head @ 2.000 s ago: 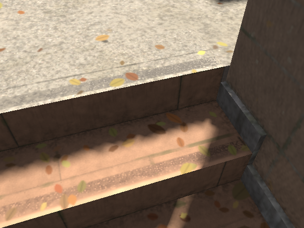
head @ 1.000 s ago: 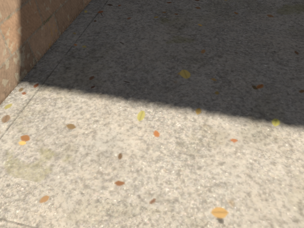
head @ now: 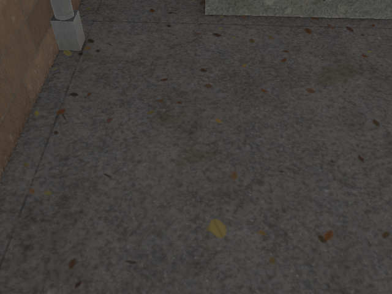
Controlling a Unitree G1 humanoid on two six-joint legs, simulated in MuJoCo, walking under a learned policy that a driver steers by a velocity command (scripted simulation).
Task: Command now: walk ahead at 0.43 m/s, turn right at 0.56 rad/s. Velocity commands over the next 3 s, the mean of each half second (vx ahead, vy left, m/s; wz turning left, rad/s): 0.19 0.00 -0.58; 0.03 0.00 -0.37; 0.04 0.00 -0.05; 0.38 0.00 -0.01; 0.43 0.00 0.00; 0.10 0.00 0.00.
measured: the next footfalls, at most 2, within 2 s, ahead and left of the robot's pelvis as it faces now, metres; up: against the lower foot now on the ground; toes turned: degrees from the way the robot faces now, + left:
left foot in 0.44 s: +0.38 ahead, +0.08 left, +0.00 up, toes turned -20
right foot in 0.84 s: +0.19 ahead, -0.07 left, +0.00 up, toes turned -27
